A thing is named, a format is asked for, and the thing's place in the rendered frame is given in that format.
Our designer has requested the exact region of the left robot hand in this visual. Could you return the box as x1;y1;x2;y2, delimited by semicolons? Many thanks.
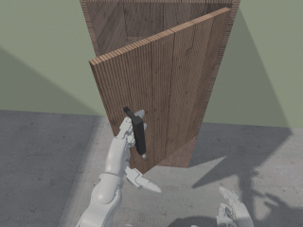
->
104;110;162;195

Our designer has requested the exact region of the left robot forearm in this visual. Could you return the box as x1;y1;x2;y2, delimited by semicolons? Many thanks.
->
76;172;124;227

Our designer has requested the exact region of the handle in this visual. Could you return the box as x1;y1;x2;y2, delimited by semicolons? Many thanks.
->
123;107;147;156

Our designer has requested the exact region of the cupboard door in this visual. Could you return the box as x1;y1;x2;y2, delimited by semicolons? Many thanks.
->
89;7;232;175

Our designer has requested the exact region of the right robot hand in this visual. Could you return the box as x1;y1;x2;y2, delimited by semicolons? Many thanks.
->
216;186;254;227

